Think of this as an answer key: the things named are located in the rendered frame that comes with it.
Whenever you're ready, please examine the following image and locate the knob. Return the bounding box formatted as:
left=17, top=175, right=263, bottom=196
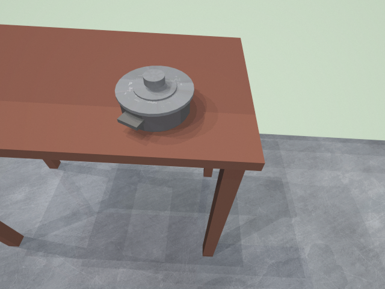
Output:
left=143, top=69, right=165, bottom=89

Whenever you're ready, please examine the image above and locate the table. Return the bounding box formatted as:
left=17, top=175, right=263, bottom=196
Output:
left=0, top=24, right=265, bottom=256

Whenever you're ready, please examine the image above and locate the pot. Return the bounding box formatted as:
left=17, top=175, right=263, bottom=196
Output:
left=117, top=103, right=190, bottom=132

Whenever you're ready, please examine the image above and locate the lid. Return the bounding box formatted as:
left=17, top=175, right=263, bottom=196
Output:
left=115, top=66, right=194, bottom=117

